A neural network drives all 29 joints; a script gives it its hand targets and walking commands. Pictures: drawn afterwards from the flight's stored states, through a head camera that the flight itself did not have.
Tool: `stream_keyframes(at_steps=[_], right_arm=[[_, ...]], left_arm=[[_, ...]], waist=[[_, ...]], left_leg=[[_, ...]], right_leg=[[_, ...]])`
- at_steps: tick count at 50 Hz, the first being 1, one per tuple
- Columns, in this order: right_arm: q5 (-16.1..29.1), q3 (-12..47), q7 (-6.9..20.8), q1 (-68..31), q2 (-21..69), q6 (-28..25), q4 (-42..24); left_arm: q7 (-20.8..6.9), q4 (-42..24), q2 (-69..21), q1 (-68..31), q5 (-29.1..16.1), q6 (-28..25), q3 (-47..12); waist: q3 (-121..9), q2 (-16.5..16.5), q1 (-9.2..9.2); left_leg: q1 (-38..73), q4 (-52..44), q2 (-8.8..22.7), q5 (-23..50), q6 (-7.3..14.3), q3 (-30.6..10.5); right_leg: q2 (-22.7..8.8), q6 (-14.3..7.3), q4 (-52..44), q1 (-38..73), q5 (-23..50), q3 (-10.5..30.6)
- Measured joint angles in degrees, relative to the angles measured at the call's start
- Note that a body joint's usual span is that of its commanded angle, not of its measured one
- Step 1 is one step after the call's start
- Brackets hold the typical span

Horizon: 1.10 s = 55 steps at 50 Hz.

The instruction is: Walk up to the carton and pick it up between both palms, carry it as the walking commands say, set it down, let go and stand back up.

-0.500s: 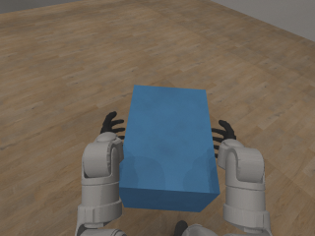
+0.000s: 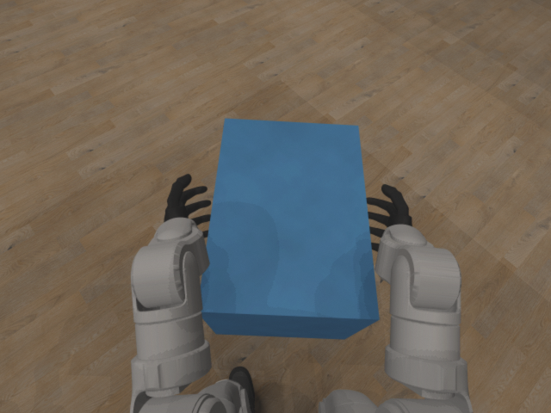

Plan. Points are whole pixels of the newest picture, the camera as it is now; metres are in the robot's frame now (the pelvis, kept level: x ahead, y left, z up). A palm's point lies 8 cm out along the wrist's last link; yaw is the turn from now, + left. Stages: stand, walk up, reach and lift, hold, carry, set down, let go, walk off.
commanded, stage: carry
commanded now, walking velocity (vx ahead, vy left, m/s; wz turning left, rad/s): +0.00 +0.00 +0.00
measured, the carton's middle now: (286, 231) +0.36 +0.00 -0.02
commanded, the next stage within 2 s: none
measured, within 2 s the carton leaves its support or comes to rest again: neither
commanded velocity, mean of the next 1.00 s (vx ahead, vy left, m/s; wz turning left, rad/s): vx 0.00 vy -0.11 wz -0.32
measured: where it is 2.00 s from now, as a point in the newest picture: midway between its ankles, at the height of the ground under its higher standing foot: (321, 350)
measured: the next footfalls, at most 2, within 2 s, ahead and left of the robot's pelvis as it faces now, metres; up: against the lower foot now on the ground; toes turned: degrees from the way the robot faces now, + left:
right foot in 0.30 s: +0.44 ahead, -0.04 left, +0.00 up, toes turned -6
left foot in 0.56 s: +0.43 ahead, +0.17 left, +0.00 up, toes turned +9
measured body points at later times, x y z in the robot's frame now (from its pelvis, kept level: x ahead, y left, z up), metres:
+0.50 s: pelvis +0.33 +0.03 +0.00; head +0.38 +0.02 +0.45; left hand +0.64 +0.18 +0.06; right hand +0.65 -0.10 +0.04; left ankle +0.32 +0.14 -0.72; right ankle +0.40 -0.04 -0.74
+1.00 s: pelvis +0.42 -0.01 -0.02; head +0.44 -0.01 +0.43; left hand +0.75 +0.09 +0.06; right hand +0.70 -0.19 +0.04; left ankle +0.39 +0.17 -0.73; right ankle +0.44 -0.13 -0.74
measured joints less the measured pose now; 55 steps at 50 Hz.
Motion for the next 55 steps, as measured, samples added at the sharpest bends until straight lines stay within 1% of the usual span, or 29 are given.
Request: stream_keyframes(at_steps=[2, 5, 9, 12, 14, 15, 16, 17, 18, 19, 20, 21, 24, 25, 27, 29, 30, 31, 33, 35, 37, 40, 45, 48, 49, 50, 51, 53, 55], right_arm=[[0.3, 0.5, -0.2, 0.2, -0.1, 1.1, 0.0], [0.6, 0.9, 0.2, 1.3, -0.5, 2.0, -1.2], [0.8, 0.9, 1.5, 2.8, -1.0, 2.0, -3.8], [0.1, 1.6, 1.8, 2.8, -1.0, 2.8, -3.9], [-1.1, 1.7, 2.9, 2.9, -1.1, 3.3, -2.9], [-1.6, 1.6, 3.6, 3.2, -1.2, 3.4, -2.0], [-2.1, 1.3, 4.2, 3.1, -1.4, 3.3, -0.9], [-2.3, 0.9, 4.5, 2.6, -1.8, 3.2, 0.3], [-2.3, 0.6, 4.5, 2.1, -2.2, 3.0, 1.4], [-2.2, 0.2, 4.5, 1.7, -2.7, 2.9, 2.4], [-1.9, 0.2, 4.3, 1.7, -3.1, 2.9, 3.4], [-1.5, 0.3, 3.9, 1.7, -3.4, 3.0, 4.4], [-0.3, 1.1, 1.8, 1.6, -3.4, 4.0, 5.3], [0.0, 1.2, 1.3, 1.6, -3.3, 4.0, 5.0], [0.8, 1.2, 0.3, 1.8, -2.8, 3.9, 3.8], [1.6, 1.4, -1.1, 2.1, -1.9, 3.8, 2.0], [1.8, 1.5, -1.9, 2.4, -1.2, 3.7, 1.2], [2.0, 1.8, -2.4, 2.7, -0.8, 3.5, 0.5], [1.8, 2.5, -2.2, 2.5, -0.9, 3.5, 0.0], [0.7, 2.3, -1.0, 2.0, -0.8, 3.1, 0.7], [-0.4, 1.9, 0.8, 2.0, -0.8, 2.6, 1.5], [-1.4, 1.3, 2.8, 2.6, -1.0, 2.2, 1.8], [-2.3, 1.3, 3.5, 3.0, -1.1, 3.1, 1.0], [-3.0, 1.0, 4.1, 3.1, -1.2, 3.3, 1.4], [-3.0, 0.7, 4.1, 3.2, -1.3, 3.4, 1.4], [-3.1, 0.0, 4.3, 3.2, -1.5, 3.3, 1.5], [-3.0, -0.5, 4.5, 3.3, -1.8, 3.1, 1.7], [-2.2, -1.3, 4.2, 3.4, -2.2, 2.9, 2.1], [-1.0, -1.5, 2.7, 3.3, -2.1, 3.1, 2.0]], left_arm=[[0.0, -0.9, 0.8, 2.0, -0.3, 0.5, -1.3], [1.2, -2.1, 1.3, 2.9, -1.3, 1.7, -2.9], [2.1, -4.2, 1.3, 2.9, -1.5, 2.7, -4.5], [1.3, -4.7, 1.6, 3.8, -1.2, 3.0, -4.7], [1.7, -4.0, 1.7, 4.1, -1.3, 3.5, -4.8], [2.2, -3.2, 1.7, 4.0, -1.4, 4.0, -4.9], [2.4, -1.9, 1.7, 3.9, -1.4, 3.9, -5.1], [2.4, -0.5, 1.5, 3.4, -1.1, 3.6, -5.1], [2.6, 1.1, 1.2, 2.5, -0.7, 3.3, -5.0], [2.7, 2.7, 0.9, 1.7, -0.4, 2.9, -4.8], [2.7, 4.3, 0.7, 1.3, -0.2, 2.6, -4.5], [2.5, 5.5, 0.7, 1.2, 0.0, 2.6, -4.2], [1.7, 6.6, 0.8, 1.4, 0.0, 2.8, -2.9], [1.7, 6.3, 0.8, 1.6, -0.3, 2.7, -2.7], [1.9, 4.6, 1.0, 2.1, -1.1, 2.7, -2.7], [1.2, 2.8, 1.3, 2.7, -1.3, 2.6, -2.4], [0.5, 2.0, 1.4, 3.1, -1.3, 2.5, -2.1], [0.0, 1.3, 1.5, 3.3, -1.2, 2.4, -1.7], [-0.3, 0.4, 1.5, 3.2, -1.1, 2.6, -1.3], [0.1, 0.2, 1.5, 3.3, -1.2, 2.4, -1.4], [1.5, 0.0, 1.5, 3.3, -1.7, 2.8, -1.9], [3.4, 0.1, 1.3, 2.7, -2.6, 3.6, -2.5], [3.6, 0.8, 1.2, 2.4, -3.1, 3.8, -2.6], [3.9, 1.7, 1.1, 2.1, -3.0, 4.0, -2.8], [3.9, 2.5, 0.9, 1.7, -3.0, 3.9, -2.9], [3.9, 3.6, 0.8, 1.3, -2.8, 3.3, -3.3], [4.1, 4.7, 0.6, 0.9, -2.7, 2.8, -3.7], [4.0, 6.1, 0.3, 0.2, -2.0, 2.4, -4.1], [3.0, 6.5, 0.2, -0.1, -1.1, 2.2, -3.7]], waist=[[0.7, 0.9, 0.02], [1.6, 1.8, -0.19], [1.1, 1.2, 0.71], [-1.7, 1.3, 1.65], [-4.4, 1.5, 1.96], [-5.9, 1.1, 2.13], [-7.5, 2.0, 2.36], [-8.5, 3.1, 2.55], [-8.8, 3.7, 2.45], [-8.6, 3.9, 2.12], [-8.3, 4.0, 1.76], [-8.0, 3.8, 1.47], [-6.2, 3.1, 0.81], [-5.1, 3.0, 0.52], [-3.3, 3.1, -0.25], [-2.5, 3.4, -0.52], [-2.7, 3.1, -0.64], [-2.9, 2.1, -0.62], [-3.5, 0.8, -0.2], [-4.4, 1.1, 0.64], [-5.2, 1.8, 1.56], [-5.6, 2.7, 2.7], [-6.5, 3.1, 3.27], [-7.9, 3.3, 3.09], [-8.6, 3.4, 2.89], [-8.8, 4.3, 2.55], [-8.6, 4.4, 2.21], [-7.8, 3.6, 1.38], [-6.7, 2.9, 0.3]], left_leg=[[4.8, -5.0, 0.0, 0.1, -1.0, 0.2], [11.7, -10.6, -0.5, -1.1, -1.2, -0.5], [19.2, -13.1, -1.8, -5.0, -2.2, -2.0], [23.2, -10.0, -2.2, -11.1, -3.3, -2.1], [24.4, -3.5, -2.3, -16.5, -4.3, -2.5], [24.1, 1.6, -2.6, -18.9, -5.0, -2.6], [22.2, 8.0, -1.5, -16.5, -5.8, -2.8], [19.1, 15.4, -0.6, -16.9, -6.3, -3.9], [15.6, 21.9, -1.0, -19.4, -6.6, -6.0], [12.2, 26.6, -1.9, -21.3, -6.7, -7.9], [9.2, 28.5, -2.5, -22.6, -6.6, -9.0], [6.9, 27.3, -2.9, -23.1, -6.4, -9.5], [2.4, 16.2, -2.6, -21.2, -5.8, -9.6], [1.7, 12.5, -2.2, -19.4, -5.7, -9.5], [1.4, 5.6, -0.9, -12.3, -5.6, -8.9], [1.9, 3.3, 0.7, -3.9, -5.7, -7.7], [2.2, 3.3, 1.0, -2.4, -5.6, -7.0], [2.4, 3.8, 0.7, -3.4, -5.5, -6.2], [2.5, 5.0, 0.6, -6.4, -5.1, -4.9], [2.4, 6.0, 1.8, -8.2, -4.8, -4.1], [2.6, 6.5, 3.4, -9.2, -5.0, -3.4], [3.6, 7.2, 5.7, -10.5, -6.0, -2.5], [5.3, 10.0, 8.9, -13.6, -8.4, -0.7], [5.4, 13.8, 11.2, -16.4, -10.6, 0.0], [4.6, 16.0, 12.1, -17.5, -11.3, -0.3], [3.0, 19.4, 13.1, -19.4, -11.6, -1.6], [1.0, 23.4, 12.5, -23.6, -11.8, -3.4], [-2.5, 29.4, 9.2, -29.3, -12.0, -5.9], [-5.5, 32.3, 6.6, -29.2, -11.9, -6.2]], right_leg=[[1.7, -0.3, -1.5, -6.1, 1.9, -1.7], [2.2, -0.9, -10.6, -12.1, 6.1, -3.9], [2.0, -1.7, -23.9, -15.4, 17.9, -5.4], [2.7, -2.4, -34.3, -13.3, 27.1, -8.2], [3.3, -3.2, -41.1, -9.0, 34.2, -10.3], [3.1, -4.5, -43.5, -6.3, 37.0, -11.1], [3.7, -7.0, -43.4, -4.6, 31.9, -11.5], [4.3, -9.0, -42.3, -4.3, 27.0, -11.6], [4.4, -10.0, -41.3, -4.3, 24.0, -11.5], [4.1, -10.4, -41.0, -3.8, 22.4, -11.4], [3.8, -10.3, -41.5, -3.2, 21.7, -11.3], [3.5, -9.9, -42.5, -2.4, 21.4, -11.0], [2.9, -8.8, -45.4, -0.6, 21.7, -9.5], [2.8, -8.6, -45.7, 0.0, 21.6, -9.1], [2.9, -8.0, -45.3, 1.1, 20.7, -8.6], [3.5, -7.3, -43.5, 1.2, 19.0, -7.8], [3.5, -7.0, -42.0, 0.7, 17.9, -7.2], [3.1, -6.7, -40.4, 0.1, 16.8, -6.5], [2.6, -5.7, -34.3, -2.2, 11.4, -5.4], [3.5, -4.9, -26.6, -5.1, 3.7, -3.7], [4.0, -4.1, -21.4, -7.3, 0.6, -2.8], [3.6, -3.3, -20.1, -8.7, 0.9, -2.2], [1.7, -2.7, -25.8, -7.7, 5.8, -3.2], [1.5, -3.2, -32.4, -4.6, 11.4, -5.0], [1.8, -3.7, -33.8, -4.1, 15.3, -5.3], [2.6, -4.2, -32.4, -4.8, 15.5, -5.8], [2.9, -4.8, -30.9, -5.6, 14.1, -5.8], [3.2, -5.8, -30.5, -6.6, 12.9, -4.8], [3.9, -6.4, -31.7, -7.2, 13.6, -3.6]])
